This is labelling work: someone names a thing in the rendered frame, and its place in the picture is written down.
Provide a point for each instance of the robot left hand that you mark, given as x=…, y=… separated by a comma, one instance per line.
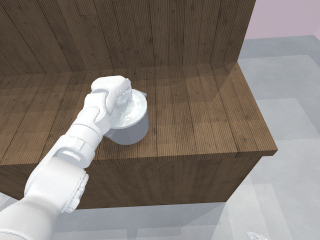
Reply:
x=119, y=85

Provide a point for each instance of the robot left forearm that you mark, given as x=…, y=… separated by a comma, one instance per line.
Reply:
x=79, y=143

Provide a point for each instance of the table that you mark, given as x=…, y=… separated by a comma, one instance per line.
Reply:
x=206, y=132

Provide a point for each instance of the pot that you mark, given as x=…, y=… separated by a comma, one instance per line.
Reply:
x=132, y=134

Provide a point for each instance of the knob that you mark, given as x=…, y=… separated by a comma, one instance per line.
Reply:
x=122, y=102

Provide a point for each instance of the lid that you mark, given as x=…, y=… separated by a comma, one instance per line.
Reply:
x=132, y=114

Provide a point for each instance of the robot left upper arm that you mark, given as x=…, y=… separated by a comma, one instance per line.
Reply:
x=58, y=188

